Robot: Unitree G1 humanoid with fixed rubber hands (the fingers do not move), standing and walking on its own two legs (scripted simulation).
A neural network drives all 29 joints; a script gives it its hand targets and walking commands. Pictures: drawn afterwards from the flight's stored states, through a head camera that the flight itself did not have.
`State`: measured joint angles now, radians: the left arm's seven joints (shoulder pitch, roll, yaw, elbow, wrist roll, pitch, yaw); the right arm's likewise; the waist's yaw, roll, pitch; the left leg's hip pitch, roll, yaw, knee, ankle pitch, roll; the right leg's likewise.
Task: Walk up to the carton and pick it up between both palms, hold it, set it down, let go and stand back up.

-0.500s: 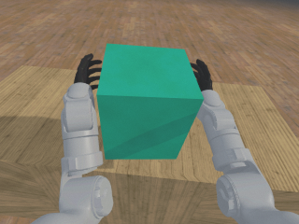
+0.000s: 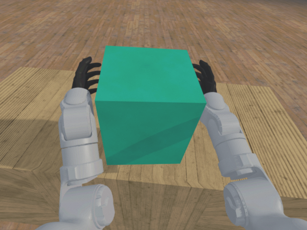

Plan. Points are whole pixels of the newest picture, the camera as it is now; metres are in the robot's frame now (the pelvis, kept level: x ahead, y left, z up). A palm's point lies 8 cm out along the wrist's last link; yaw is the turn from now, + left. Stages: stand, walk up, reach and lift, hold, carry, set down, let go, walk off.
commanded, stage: hold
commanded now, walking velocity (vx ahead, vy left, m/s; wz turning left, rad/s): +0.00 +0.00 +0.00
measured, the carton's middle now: (145, 109) +0.38 +0.01 +0.15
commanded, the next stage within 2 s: none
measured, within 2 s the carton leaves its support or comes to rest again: neither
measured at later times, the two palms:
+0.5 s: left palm (80, 87) +0.35 +0.16 +0.24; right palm (208, 91) +0.36 -0.14 +0.22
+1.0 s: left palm (80, 89) +0.35 +0.16 +0.23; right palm (206, 94) +0.36 -0.14 +0.21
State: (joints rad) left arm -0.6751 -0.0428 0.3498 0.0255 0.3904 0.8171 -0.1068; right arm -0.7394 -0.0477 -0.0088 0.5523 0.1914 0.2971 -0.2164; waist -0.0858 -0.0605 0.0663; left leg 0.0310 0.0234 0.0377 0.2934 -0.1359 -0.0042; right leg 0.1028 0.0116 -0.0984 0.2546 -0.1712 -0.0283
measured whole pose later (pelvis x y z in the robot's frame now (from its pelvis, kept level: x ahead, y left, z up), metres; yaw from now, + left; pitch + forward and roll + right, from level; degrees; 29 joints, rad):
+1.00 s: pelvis +0.00 +0.01 +0.00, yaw +0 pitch -11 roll +0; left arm -0.68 -0.05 0.34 0.03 0.39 0.82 -0.10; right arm -0.72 -0.04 -0.03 0.54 0.18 0.30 -0.21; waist -0.08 -0.05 0.06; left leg 0.03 0.02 0.04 0.30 -0.13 0.00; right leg 0.10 0.01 -0.09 0.26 -0.17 -0.02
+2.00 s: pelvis +0.00 +0.00 +0.00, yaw +0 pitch -12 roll +0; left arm -0.64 -0.05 0.33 -0.02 0.39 0.83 -0.11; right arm -0.70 -0.06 0.02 0.50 0.22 0.32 -0.23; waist -0.09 -0.06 0.06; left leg 0.05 0.02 0.04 0.30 -0.15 0.00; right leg 0.13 0.01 -0.09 0.25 -0.18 -0.02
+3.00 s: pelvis +0.01 -0.01 +0.00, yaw +1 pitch -9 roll +0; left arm -0.54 -0.11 0.29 0.04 0.38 0.52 -0.04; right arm -0.60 -0.02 -0.08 0.60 0.05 -0.07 -0.15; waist -0.02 -0.05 0.11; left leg 0.00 0.03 0.03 0.30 -0.15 -0.01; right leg 0.08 0.02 -0.11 0.26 -0.19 -0.04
